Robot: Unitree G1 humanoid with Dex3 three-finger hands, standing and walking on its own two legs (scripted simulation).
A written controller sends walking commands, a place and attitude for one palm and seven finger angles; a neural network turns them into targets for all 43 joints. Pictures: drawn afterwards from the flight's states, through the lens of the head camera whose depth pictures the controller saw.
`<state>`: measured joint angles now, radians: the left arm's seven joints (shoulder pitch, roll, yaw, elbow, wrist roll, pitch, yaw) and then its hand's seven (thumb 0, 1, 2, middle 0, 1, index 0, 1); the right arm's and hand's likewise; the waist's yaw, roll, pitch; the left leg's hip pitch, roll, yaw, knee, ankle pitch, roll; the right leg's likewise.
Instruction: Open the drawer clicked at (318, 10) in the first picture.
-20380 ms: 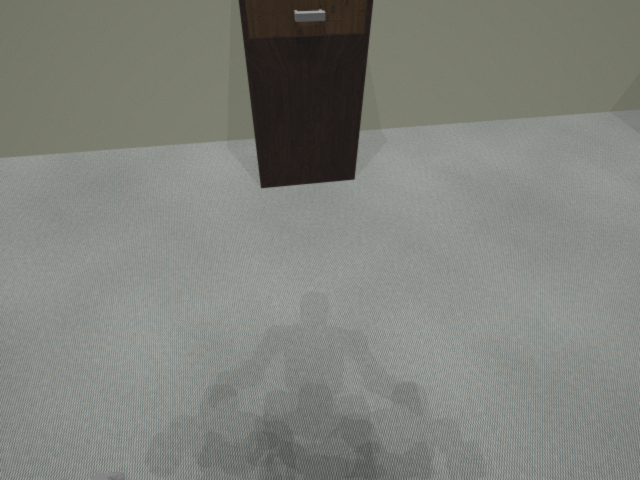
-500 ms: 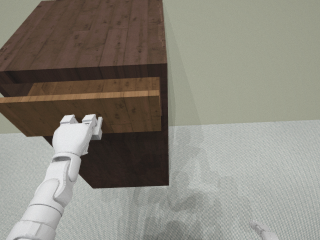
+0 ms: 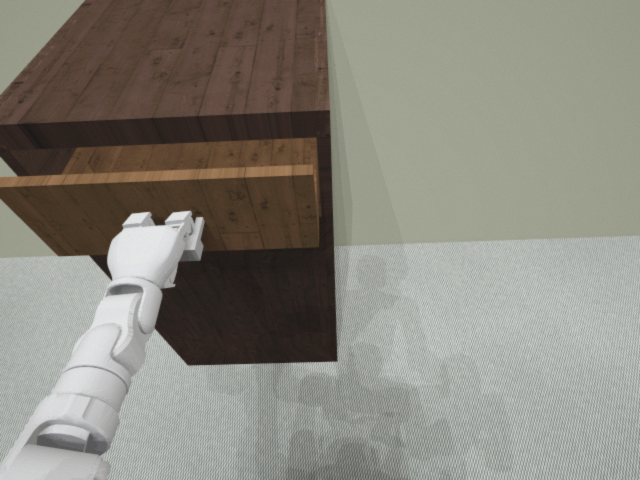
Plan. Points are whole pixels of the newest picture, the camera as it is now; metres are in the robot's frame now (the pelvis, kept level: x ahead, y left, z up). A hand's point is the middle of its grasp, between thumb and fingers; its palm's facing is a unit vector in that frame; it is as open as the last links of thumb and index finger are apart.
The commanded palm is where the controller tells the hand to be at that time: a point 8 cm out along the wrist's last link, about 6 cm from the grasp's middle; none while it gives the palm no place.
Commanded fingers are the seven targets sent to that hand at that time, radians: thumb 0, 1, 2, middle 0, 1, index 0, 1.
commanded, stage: pull the drawer open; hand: left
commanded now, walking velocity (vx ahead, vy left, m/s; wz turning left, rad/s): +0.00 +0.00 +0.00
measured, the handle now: (165, 236) +0.43 +0.24 +0.04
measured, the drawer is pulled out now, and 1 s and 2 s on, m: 0.07 0.28 0.30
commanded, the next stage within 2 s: open the thumb to release the handle in 1.28 s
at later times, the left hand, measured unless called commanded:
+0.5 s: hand (148, 338) +0.29 +0.23 +0.02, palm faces -0.02 -0.10 -1.00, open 5.8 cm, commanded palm +0.24 +0.24 +0.08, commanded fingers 0.00 0.90 0.90 -0.40 -1.35 -0.40 -1.35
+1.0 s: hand (119, 440) +0.17 +0.23 +0.03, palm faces -0.04 -0.10 -0.99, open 5.9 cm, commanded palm +0.13 +0.23 +0.08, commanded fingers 0.00 0.90 0.90 -0.40 -1.35 -0.40 -1.35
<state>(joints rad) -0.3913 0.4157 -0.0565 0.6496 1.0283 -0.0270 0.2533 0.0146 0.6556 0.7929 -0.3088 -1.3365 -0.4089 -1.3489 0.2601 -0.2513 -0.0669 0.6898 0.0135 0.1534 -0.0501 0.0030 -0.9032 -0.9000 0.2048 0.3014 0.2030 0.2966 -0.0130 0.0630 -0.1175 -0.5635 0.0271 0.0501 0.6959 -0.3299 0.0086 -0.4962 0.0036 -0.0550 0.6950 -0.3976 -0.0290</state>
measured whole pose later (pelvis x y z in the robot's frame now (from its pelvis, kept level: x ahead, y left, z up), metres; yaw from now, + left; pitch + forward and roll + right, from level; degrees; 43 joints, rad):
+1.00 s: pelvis +0.01 +0.00 -0.01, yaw -1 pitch +8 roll +0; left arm 0.64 0.42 -0.03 -0.26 0.99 -0.04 0.36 0.03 0.66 0.75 -0.25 -1.31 -0.44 -1.31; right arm 0.10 -0.23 0.00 0.56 -0.04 0.11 0.03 0.01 -0.90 -0.90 0.20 0.30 0.20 0.30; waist 0.08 0.06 -0.10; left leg -0.50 0.04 0.07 0.75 -0.39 0.00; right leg -0.44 0.01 -0.03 0.76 -0.45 -0.03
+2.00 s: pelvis -0.01 -0.01 -0.01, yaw -1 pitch +6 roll +0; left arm 0.60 0.43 0.00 -0.21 0.98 -0.08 0.36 0.00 -0.41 0.34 -0.33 -1.25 -0.46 -1.25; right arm 0.12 -0.24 -0.03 0.57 -0.04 0.08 0.00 0.01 -0.90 -0.90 0.20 0.30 0.20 0.30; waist 0.07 0.07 -0.09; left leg -0.51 0.04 0.05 0.77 -0.36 -0.01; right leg -0.46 0.02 -0.05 0.78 -0.43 -0.04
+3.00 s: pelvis -0.01 +0.00 -0.01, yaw -1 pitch +8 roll +0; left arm 0.68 0.47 0.00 -0.31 0.95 -0.11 0.35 0.00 -0.49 0.30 -0.44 -1.07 -0.50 -1.06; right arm 0.16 -0.24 -0.05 0.57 -0.04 0.01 0.01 0.01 -0.90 -0.90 0.20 0.30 0.20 0.30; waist 0.07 0.08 -0.09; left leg -0.55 0.03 0.06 0.79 -0.38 0.00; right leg -0.48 0.01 -0.04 0.79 -0.45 -0.03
